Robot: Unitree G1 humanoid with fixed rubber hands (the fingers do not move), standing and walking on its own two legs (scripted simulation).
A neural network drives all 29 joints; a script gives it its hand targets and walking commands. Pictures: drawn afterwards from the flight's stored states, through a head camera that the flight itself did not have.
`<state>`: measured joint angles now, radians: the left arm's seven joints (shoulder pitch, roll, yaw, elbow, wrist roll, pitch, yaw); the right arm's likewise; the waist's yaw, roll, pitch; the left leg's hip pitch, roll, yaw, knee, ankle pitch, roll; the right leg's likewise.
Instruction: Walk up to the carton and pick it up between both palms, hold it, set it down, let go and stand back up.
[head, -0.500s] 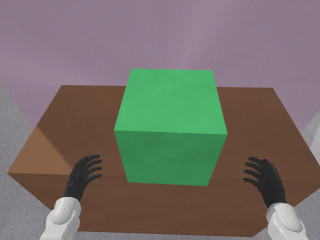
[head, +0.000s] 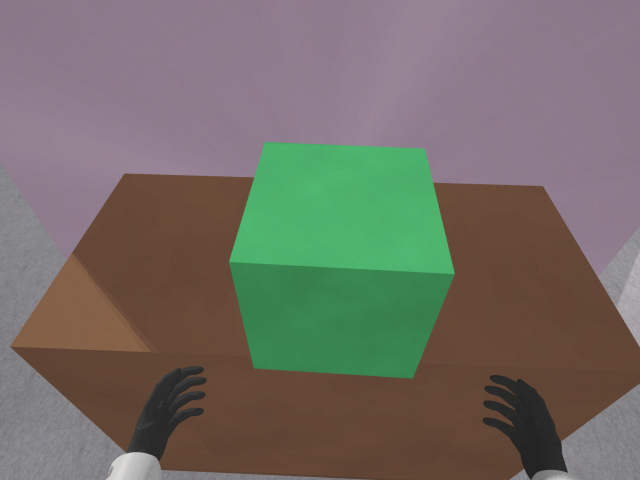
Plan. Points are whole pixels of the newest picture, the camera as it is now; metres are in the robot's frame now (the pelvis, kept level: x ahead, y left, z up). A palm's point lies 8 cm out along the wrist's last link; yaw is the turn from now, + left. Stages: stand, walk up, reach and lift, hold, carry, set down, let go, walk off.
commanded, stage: set down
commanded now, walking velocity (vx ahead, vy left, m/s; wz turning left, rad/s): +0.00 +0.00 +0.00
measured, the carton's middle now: (338, 259) +0.44 +0.03 +0.03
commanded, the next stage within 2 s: let go in 1.60 s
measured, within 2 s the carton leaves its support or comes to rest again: neither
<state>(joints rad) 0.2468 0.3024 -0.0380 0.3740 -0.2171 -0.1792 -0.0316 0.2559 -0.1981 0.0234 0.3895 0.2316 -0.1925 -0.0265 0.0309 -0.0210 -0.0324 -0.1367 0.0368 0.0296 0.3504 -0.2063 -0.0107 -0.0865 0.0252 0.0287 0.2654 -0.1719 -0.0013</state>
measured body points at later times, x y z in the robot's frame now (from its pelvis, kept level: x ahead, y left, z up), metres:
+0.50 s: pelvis +0.01 -0.01 +0.00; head +0.01 +0.01 +0.45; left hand +0.17 +0.24 -0.05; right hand +0.18 -0.22 -0.05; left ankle -0.01 +0.12 -0.75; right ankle -0.02 -0.12 -0.75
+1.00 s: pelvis -0.01 +0.00 +0.00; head +0.01 +0.02 +0.45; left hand +0.16 +0.23 -0.08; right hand +0.16 -0.21 -0.08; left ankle -0.01 +0.12 -0.75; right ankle -0.02 -0.12 -0.75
